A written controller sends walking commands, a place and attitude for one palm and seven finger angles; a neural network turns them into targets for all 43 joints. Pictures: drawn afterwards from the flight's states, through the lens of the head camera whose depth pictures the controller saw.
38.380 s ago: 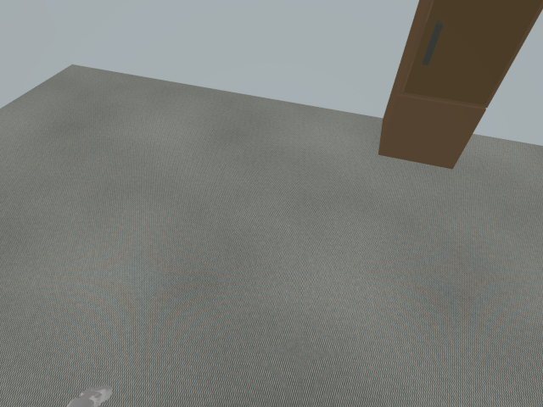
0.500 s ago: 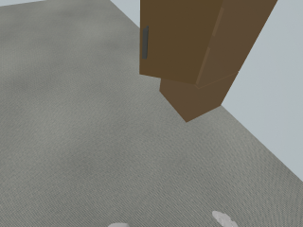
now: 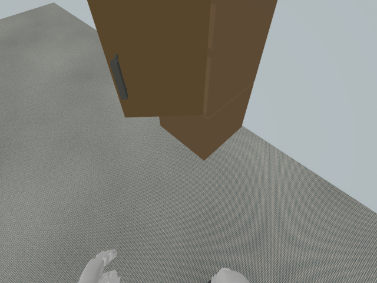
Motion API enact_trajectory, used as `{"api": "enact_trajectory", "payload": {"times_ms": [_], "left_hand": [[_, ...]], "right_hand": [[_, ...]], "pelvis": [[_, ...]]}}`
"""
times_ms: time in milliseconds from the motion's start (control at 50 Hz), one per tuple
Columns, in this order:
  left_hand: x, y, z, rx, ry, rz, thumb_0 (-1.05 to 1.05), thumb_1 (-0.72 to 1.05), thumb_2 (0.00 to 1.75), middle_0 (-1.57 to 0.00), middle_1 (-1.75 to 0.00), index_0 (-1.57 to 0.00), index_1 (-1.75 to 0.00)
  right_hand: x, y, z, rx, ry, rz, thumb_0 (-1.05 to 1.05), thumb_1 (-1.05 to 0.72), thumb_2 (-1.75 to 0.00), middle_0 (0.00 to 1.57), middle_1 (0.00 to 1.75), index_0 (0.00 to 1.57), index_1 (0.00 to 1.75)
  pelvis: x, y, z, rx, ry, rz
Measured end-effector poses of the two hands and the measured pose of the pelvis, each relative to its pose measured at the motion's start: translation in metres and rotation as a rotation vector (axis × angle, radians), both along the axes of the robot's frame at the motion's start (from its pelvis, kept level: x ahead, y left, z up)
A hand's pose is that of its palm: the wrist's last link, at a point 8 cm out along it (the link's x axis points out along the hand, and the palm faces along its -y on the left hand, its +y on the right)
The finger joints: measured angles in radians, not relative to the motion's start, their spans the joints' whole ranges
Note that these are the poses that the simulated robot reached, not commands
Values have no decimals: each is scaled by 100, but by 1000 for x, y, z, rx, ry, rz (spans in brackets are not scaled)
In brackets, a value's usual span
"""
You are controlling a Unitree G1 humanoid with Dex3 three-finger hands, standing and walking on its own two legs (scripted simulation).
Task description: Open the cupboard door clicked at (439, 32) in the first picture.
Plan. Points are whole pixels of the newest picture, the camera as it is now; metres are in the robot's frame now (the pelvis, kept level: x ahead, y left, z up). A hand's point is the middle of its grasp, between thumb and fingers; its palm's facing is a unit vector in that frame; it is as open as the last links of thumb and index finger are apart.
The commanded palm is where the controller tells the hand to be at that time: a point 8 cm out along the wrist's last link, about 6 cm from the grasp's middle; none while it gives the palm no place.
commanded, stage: take the last steps up to it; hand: left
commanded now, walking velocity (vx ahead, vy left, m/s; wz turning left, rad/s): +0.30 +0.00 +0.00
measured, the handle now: (120, 77) +0.83 +0.25 -0.09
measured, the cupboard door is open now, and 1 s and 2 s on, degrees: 47 47 47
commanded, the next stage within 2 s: come to a stop and stand still in 0.58 s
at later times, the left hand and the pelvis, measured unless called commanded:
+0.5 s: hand out of the picture +0.09 +0.14 -0.17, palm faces +0.14 -0.98 -0.15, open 7.3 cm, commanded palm none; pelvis +0.18 -0.01 +0.00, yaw +2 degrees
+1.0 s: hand (122, 212) +0.32 +0.19 -0.17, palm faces +0.01 -0.97 -0.25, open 7.3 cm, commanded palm none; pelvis +0.27 -0.01 +0.00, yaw +0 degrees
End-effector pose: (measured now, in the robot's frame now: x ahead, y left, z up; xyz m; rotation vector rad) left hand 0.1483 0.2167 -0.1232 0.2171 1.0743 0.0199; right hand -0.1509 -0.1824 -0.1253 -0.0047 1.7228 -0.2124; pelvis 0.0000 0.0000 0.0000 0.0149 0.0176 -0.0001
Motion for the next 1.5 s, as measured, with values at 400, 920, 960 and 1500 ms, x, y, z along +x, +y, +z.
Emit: {"api": "enact_trajectory", "payload": {"times_ms": [400,920,960,1500], "left_hand": [[-47,-17,-7,19,293,254,-3,94,90,-20,-29,-20,-30],[155,27,-16,46,192,183,1,94,90,-20,-29,-19,-30],[164,23,-16,63,189,168,1,93,90,-20,-29,-19,-30],[118,40,-11,82,209,163,0,91,90,-20,-30,-20,-30]], "right_hand": [[372,-88,1,-98,-517,211,2,-94,-90,19,30,19,30],[423,-44,-15,-100,-322,159,-1,-94,-90,20,30,20,30],[419,-47,-22,-84,-295,132,0,-93,-90,20,30,20,30],[454,-32,-17,-71,-536,179,1,-94,-90,20,30,20,30]], "pelvis": [[135,-29,10,-10,-26,24],[267,1,1,9,-33,5],[272,-5,-2,12,-28,-8],[245,14,-4,-5,-51,6]]}}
